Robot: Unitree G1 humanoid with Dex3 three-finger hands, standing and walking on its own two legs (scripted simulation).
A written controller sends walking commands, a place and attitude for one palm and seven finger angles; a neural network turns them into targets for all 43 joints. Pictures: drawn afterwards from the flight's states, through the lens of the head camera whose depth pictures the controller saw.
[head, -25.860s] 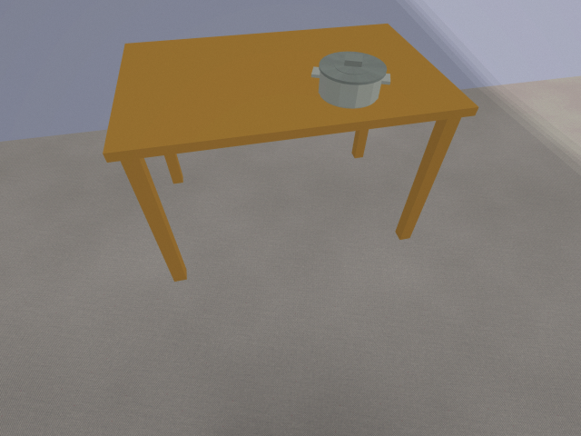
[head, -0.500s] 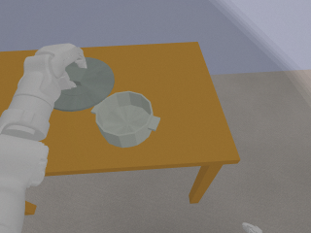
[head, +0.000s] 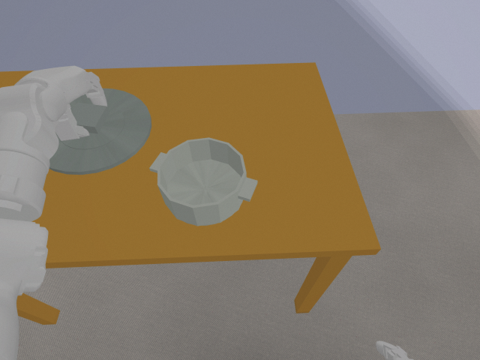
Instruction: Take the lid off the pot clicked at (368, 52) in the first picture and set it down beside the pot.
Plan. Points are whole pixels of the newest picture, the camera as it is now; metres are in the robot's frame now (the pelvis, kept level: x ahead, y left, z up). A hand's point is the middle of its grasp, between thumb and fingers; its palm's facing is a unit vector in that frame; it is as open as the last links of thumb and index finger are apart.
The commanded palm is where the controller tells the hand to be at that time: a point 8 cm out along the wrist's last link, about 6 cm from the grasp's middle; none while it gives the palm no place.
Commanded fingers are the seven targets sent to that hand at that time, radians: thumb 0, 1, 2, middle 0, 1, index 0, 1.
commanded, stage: move the lid sideways beside the pot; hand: left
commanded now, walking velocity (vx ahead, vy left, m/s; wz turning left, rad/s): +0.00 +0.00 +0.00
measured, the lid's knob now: (87, 117) +0.48 +0.27 +0.13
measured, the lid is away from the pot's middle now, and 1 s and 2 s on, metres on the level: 0.18 0.21 0.21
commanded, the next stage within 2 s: lower the lid onto the table in 0.56 s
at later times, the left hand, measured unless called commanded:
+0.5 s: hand (42, 122) +0.44 +0.32 +0.16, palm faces -0.34 -0.10 -0.94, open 8.6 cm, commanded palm +0.45 +0.32 +0.24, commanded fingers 0.00 0.60 1.05 -0.90 -1.10 -0.69 -1.00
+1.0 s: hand (58, 131) +0.45 +0.31 +0.14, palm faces -0.37 -0.07 -0.93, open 8.6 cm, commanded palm +0.46 +0.31 +0.21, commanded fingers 0.00 0.60 1.05 -0.90 -1.10 -0.69 -1.00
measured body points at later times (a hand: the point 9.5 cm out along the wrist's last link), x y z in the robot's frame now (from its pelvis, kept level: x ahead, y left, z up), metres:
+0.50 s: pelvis +0.00 +0.00 +0.00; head +0.06 +0.00 +0.45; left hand +0.46 +0.32 +0.21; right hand +0.08 -0.28 -0.13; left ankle -0.01 +0.04 -0.74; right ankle -0.01 -0.14 -0.74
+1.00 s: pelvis +0.00 +0.00 +0.00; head +0.07 +0.00 +0.44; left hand +0.46 +0.31 +0.19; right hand +0.09 -0.27 -0.13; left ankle -0.01 +0.04 -0.74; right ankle -0.01 -0.14 -0.74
